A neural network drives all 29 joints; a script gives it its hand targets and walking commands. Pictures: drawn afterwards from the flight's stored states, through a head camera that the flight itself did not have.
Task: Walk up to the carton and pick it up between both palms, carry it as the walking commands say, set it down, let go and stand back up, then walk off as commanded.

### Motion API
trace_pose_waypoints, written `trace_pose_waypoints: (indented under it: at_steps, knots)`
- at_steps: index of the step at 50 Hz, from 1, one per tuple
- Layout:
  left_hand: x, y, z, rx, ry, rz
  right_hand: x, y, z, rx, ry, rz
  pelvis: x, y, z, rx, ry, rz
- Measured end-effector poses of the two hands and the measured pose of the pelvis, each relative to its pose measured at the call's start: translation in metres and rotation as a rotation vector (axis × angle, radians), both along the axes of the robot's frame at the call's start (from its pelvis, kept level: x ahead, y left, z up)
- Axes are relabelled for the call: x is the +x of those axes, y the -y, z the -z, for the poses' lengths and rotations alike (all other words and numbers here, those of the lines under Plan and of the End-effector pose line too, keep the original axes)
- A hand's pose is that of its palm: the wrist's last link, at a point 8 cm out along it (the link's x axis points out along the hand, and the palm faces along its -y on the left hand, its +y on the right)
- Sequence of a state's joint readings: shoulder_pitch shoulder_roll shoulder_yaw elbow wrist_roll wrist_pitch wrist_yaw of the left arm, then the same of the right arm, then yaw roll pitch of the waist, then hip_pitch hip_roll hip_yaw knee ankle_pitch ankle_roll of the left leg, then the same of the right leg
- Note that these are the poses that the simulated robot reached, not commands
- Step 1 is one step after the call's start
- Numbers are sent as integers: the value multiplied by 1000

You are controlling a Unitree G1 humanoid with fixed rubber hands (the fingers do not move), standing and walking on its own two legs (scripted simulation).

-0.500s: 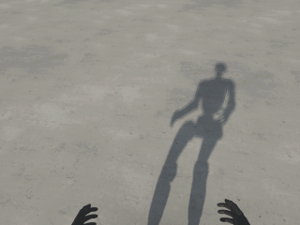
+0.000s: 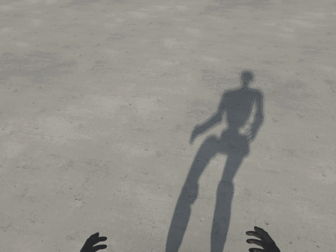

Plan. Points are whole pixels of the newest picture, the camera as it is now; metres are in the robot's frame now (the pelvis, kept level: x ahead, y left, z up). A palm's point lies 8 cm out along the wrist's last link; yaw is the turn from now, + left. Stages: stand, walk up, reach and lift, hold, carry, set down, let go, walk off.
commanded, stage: stand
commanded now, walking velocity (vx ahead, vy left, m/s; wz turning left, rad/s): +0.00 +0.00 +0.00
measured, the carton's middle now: out of the picture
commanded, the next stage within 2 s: walk up in 1.94 s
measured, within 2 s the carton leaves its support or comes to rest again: neither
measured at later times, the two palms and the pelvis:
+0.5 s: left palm out of the picture +0.11 +0.23 -0.10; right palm out of the picture +0.11 -0.23 -0.10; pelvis +0.00 +0.00 +0.00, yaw +0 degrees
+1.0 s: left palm out of the picture +0.08 +0.23 -0.11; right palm out of the picture +0.08 -0.23 -0.11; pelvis +0.00 +0.00 +0.01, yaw +0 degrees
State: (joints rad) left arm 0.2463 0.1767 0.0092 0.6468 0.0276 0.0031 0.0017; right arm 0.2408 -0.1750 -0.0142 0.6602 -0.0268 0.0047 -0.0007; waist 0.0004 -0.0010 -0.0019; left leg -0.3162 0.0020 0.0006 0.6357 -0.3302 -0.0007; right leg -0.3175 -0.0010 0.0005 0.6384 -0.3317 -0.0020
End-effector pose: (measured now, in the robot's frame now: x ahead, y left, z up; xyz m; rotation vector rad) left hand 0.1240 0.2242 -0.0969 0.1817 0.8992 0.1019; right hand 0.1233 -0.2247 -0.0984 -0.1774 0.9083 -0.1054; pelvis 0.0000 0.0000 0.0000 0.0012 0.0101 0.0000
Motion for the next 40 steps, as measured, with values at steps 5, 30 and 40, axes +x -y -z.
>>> trace_pose_waypoints:
  at_steps: [5,30,40]
  knots:
    - [-3,0,1,0,-9,-5,-3,0,1,0,-9,5,0,0,-1,0,1,0]
    - [-18,-4,6,4,-63,-34,-18,4,6,-2,-60,35,0,0,-3,1,6,2]
    - [-27,-6,8,6,-94,-48,-27,5,8,-4,-92,49,0,0,-5,1,9,2]
